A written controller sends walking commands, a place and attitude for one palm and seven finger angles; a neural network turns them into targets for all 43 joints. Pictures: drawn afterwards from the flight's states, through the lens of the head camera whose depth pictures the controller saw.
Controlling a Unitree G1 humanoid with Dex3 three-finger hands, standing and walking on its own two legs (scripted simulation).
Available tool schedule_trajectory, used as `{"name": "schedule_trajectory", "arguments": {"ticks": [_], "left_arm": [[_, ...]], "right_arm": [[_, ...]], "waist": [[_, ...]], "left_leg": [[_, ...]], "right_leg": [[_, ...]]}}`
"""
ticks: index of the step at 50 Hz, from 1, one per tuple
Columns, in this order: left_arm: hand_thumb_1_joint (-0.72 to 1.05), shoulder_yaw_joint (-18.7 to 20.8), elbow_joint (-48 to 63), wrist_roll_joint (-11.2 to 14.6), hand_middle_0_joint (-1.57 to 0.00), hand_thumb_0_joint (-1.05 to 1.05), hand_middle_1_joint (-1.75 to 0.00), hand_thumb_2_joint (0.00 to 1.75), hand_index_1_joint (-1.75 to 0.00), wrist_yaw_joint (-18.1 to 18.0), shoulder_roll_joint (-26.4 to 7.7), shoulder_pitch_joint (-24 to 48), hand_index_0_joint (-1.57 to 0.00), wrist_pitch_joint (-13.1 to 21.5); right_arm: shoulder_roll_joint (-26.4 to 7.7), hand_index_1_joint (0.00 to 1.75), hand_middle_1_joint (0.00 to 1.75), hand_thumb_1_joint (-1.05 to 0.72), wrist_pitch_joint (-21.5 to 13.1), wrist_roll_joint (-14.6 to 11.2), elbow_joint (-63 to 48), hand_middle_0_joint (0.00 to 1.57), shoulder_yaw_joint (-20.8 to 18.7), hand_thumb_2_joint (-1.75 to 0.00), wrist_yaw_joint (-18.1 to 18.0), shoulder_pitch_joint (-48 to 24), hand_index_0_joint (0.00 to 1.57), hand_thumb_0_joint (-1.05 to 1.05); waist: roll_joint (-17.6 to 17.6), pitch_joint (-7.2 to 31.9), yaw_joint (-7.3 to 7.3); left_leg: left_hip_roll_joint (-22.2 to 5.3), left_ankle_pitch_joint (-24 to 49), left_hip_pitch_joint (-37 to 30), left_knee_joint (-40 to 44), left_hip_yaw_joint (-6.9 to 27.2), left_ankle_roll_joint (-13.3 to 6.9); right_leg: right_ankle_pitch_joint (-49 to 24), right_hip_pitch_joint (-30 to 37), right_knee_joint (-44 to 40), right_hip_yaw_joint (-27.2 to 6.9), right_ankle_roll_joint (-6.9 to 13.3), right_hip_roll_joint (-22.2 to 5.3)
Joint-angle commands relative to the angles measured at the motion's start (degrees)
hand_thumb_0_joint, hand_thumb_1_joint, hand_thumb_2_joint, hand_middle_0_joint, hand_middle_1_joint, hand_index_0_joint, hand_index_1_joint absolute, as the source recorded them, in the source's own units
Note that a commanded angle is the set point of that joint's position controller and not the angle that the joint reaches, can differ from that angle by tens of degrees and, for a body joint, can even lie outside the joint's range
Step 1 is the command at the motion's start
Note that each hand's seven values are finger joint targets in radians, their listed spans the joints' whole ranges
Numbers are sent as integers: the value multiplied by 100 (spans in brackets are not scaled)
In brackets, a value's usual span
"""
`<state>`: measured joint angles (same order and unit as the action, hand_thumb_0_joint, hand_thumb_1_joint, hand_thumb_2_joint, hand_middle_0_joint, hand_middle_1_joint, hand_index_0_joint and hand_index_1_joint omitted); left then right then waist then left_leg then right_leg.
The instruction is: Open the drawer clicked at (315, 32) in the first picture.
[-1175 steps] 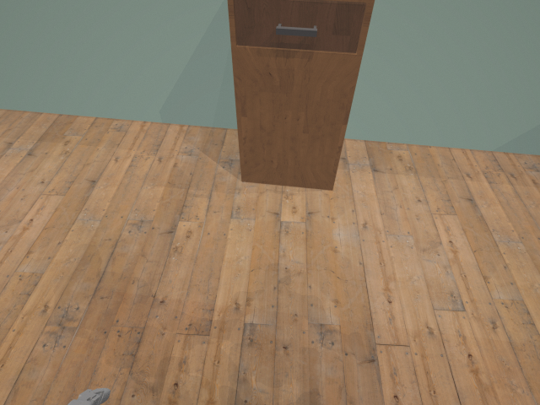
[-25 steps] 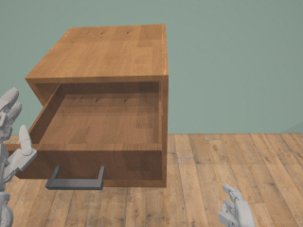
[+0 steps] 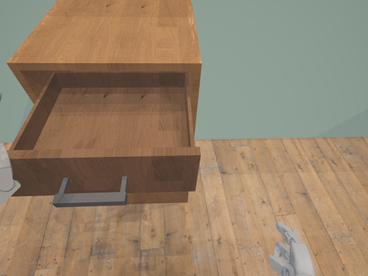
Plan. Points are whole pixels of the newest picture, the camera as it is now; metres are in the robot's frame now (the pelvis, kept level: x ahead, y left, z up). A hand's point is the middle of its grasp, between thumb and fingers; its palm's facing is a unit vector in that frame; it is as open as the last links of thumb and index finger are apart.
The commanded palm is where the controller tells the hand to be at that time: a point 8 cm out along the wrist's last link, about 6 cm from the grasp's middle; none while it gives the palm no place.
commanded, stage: step back with the hand held close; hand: left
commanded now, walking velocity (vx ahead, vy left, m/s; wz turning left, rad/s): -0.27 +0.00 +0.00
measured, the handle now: (93, 190) +0.27 +0.21 +0.04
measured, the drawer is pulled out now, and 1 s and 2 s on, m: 0.27 0.27 0.27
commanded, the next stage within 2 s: stop stepping back and stand still in 0.76 s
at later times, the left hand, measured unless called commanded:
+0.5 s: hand out of the picture +0.13 +0.23 +0.22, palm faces +0.43 -0.77 -0.47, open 7.4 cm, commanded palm +0.06 +0.27 +0.23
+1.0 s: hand out of the picture -0.01 +0.19 +0.22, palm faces +0.35 -0.77 -0.54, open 7.4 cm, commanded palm -0.07 +0.25 +0.23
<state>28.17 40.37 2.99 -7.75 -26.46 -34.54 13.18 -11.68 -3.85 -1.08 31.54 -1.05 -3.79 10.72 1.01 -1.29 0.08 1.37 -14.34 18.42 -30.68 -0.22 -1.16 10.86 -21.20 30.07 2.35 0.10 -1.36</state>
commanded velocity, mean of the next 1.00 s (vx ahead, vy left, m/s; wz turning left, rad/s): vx -0.25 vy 0.01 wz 0.00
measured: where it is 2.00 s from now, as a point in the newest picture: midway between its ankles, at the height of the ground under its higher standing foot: outside the picture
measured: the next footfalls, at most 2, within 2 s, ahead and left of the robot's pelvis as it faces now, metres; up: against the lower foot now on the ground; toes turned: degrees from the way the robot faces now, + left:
right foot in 0.46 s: -0.06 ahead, -0.13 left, +0.00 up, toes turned -2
right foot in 1.00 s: -0.21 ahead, -0.13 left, +0.00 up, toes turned -1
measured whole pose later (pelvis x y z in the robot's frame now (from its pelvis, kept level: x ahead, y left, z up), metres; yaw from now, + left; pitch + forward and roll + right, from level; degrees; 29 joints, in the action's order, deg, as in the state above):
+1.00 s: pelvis -0.21 -0.03 -0.01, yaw -3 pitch +1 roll -1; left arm 30.1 45.1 3.8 -7.8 -27.7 -34.8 13.1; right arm -9.0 -7.3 -1.0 31.7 1.3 -1.1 8.8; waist 1.1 -3.0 0.4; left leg -3.6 -10.4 26.8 -33.3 -1.5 0.9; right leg 19.4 -15.8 31.5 3.1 0.3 -0.9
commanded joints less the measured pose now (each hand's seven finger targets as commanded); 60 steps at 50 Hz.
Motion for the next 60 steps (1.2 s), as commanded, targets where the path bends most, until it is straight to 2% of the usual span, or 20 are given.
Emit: {"name": "schedule_trajectory", "arguments": {"ticks": [1, 6, 9, 14, 16, 21, 25, 28, 31, 34, 36, 39, 43, 46, 48, 50, 51, 54, 58, 60], "left_arm": [[90, 656, 1077, -14, -20, 0, -30, 90, -30, -154, -785, 264, -20, 354], [90, 496, 994, -25, -20, 0, -30, 90, -30, -217, -765, 585, -20, 387], [90, 527, 941, -32, -20, 0, -30, 90, -30, -269, -775, 528, -20, 341], [90, 742, 1214, -168, -20, 0, -30, 90, -30, -312, -762, 551, -20, 469], [90, 669, 1377, -132, -20, 0, -30, 90, -30, -294, -811, 663, -20, 492], [90, 430, 1113, -48, -20, 0, -30, 90, -30, -123, -623, 602, -20, 502], [90, 585, 1314, 22, -20, 0, -30, 90, -30, -25, -848, 663, -20, 580], [90, 755, 1255, 162, -20, 0, -30, 90, -30, -23, -1000, 150, -20, 585], [90, 875, 1130, 102, -20, 0, -30, 90, -30, -59, -889, 23, -20, 413], [90, 829, 1129, 48, -20, 0, -30, 90, -30, -115, -871, -4, -20, 420], [90, 816, 1237, 82, -20, 0, -30, 90, -30, -67, -889, -103, -20, 538], [90, 675, 1838, 65, -20, 0, -30, 90, -30, -80, -749, 0, -20, 557], [90, 588, 1649, 66, -20, 0, -30, 90, -30, -82, -648, 71, -20, 408], [90, 713, 1475, 138, -20, 0, -30, 90, -30, -117, -762, -111, -20, 249], [90, 807, 1314, 108, -20, 0, -30, 90, -30, -112, -940, -55, -20, 182], [90, 1077, 1154, 131, -20, 0, -30, 90, -30, -165, -1347, 169, -20, 154], [90, 731, 945, 172, -20, 0, -30, 90, -30, -134, -937, 429, -20, 102], [90, 564, 499, 69, -20, 0, -30, 90, -30, -124, -660, 229, -20, 45], [90, 304, 578, -99, -20, 0, -30, 90, -30, -210, -578, 409, -20, 158], [90, 269, 1060, -62, -20, 0, -30, 90, -30, -220, -632, 440, -20, 266]], "right_arm": [[-765, 30, 30, -90, -436, -1, -908, 20, -213, -90, -46, -514, 20, 0], [-740, 30, 30, -90, -479, -28, -744, 20, -212, -90, -24, -331, 20, 0], [-675, 30, 30, -90, -438, 12, -658, 20, -149, -90, -32, -405, 20, 0], [-765, 30, 30, -90, -534, 11, -970, 20, -157, -90, -87, -539, 20, 0], [-680, 30, 30, -90, -631, 40, -914, 20, -192, -90, -51, -488, 20, 0], [-811, 30, 30, -90, -778, 95, -605, 20, -122, -90, 108, -491, 20, 0], [-806, 30, 30, -90, -747, 4, -597, 20, -149, -90, 134, -527, 20, 0], [-614, 30, 30, -90, -628, -146, -641, 20, -230, -90, 95, -618, 20, 0], [-309, 30, 30, -90, -418, -49, -683, 20, -59, -90, 53, -836, 20, 0], [-552, 30, 30, -90, -351, -4, -566, 20, -157, -90, -72, -692, 20, 0], [-647, 30, 30, -90, -451, 30, -606, 20, -342, -90, 36, -598, 20, 0], [-610, 30, 30, -90, -660, 132, -482, 20, -339, -90, 142, -325, 20, 0], [-671, 30, 30, -90, -732, 65, -454, 20, -295, -90, 225, -543, 20, 0], [-726, 30, 30, -90, -668, -24, -680, 20, -181, -90, 193, -538, 20, 0], [-703, 30, 30, -90, -535, -73, -779, 20, -137, -90, 149, -544, 20, 0], [-632, 30, 30, -90, -389, -47, -747, 20, -101, -90, 128, -532, 20, 0], [-646, 30, 30, -90, -392, -129, -607, 20, -163, -90, 90, -403, 20, 0], [-612, 30, 30, -90, -267, -47, -579, 20, -148, -90, 10, -653, 20, 0], [-680, 30, 30, -90, -446, 50, -498, 20, -93, -90, -85, -492, 20, 0], [-903, 30, 30, -90, -575, 73, -691, 20, -193, -90, -93, -478, 20, 0]], "waist": [[-590, 791, 20], [339, 596, -116], [434, 695, -105], [-1723, 481, -18], [-1014, 618, -15], [-1193, 635, 6], [-424, 1303, 21], [785, 1410, -28], [900, 916, -97], [-262, 1012, -173], [-1361, 1439, -64], [-1434, 1516, -103], [-1462, 1154, -46], [-1455, 921, -57], [-646, 742, -62], [994, 616, -106], [1249, 652, -137], [900, 345, -251], [145, 198, -200], [-1098, 168, -122]], "left_leg": [[-956, -61, 1157, 930, 696, -246], [-245, -1063, 150, -562, 302, -42], [-255, -792, -466, -687, 255, -13], [-1807, -2637, 2364, 2205, 1911, -597], [-1716, -431, 1306, 1455, 1593, -619], [-1535, 1394, 296, 827, 1174, -445], [-980, 1579, -209, 76, 627, -99], [-111, -483, -337, -2083, 21, 207], [-292, -1198, 571, -1681, 369, 226], [-803, 2113, -39, 1165, 447, 62], [-2041, 4999, -1096, 845, 1125, -386], [-2011, 5210, -1354, 598, 1031, -657], [-1827, 4012, -997, 793, 774, -556], [-1471, 482, -68, 1021, 667, -431], [-747, -1532, 646, 442, 65, -49], [-33, -1129, 497, -2602, -66, 234], [-134, -1061, 550, -3378, 208, 195], [-446, -823, 84, -2595, 301, 102], [-295, -908, -417, 743, -213, -153], [-1045, -858, -327, 1571, 865, -463]], "right_leg": [[-521, 1424, 269, -382, 9, -304], [978, -225, -1318, -1295, 412, -1091], [1155, -714, -1303, -971, 450, -1234], [1120, 1395, 1908, -141, -116, 214], [1264, 639, 1909, -319, -58, 102], [755, 603, 250, -95, -35, 90], [-1168, 850, -446, -386, 151, -285], [-1366, -98, -1197, -1416, 838, -1806], [-2892, 492, -782, -995, 927, -1706], [-2727, 942, 481, -198, 33, -601], [1053, -83, 1645, -203, -17, -39], [1743, -610, 2590, -348, -90, 188], [1417, -306, 1996, -143, -114, 129], [1476, 634, 538, 73, -121, 103], [644, 1492, -885, 218, 25, -113], [1467, -23, -2223, -1949, 904, -1972], [1572, -257, -2136, -1949, 933, -2087], [1632, -673, -1798, -849, 636, -1586], [2148, 53, -1294, -567, 377, -1017], [1185, 380, 74, -89, 122, -237]]}}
